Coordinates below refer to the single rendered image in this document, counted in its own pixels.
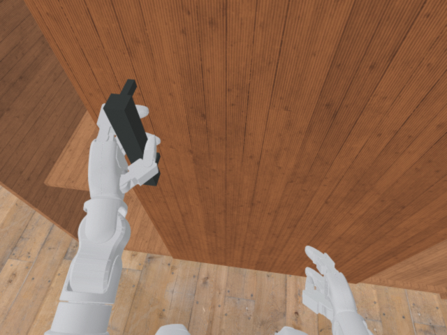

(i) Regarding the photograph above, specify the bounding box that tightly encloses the robot left hand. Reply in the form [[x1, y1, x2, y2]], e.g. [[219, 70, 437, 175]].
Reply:
[[88, 103, 161, 200]]

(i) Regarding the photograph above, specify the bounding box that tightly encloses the robot right hand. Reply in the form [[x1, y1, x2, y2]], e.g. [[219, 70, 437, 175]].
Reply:
[[302, 246, 358, 323]]

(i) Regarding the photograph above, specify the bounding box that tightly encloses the robot right forearm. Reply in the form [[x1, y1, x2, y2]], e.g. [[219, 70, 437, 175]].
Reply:
[[332, 311, 373, 335]]

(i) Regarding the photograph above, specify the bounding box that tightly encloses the wardrobe door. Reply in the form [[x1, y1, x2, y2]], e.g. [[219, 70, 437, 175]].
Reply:
[[371, 239, 447, 287], [24, 0, 447, 284]]

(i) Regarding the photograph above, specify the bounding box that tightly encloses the handle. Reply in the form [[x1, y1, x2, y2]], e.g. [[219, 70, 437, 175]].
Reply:
[[103, 79, 161, 186]]

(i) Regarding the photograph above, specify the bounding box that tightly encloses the robot left forearm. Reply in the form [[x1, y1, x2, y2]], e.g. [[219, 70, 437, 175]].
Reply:
[[44, 197, 131, 335]]

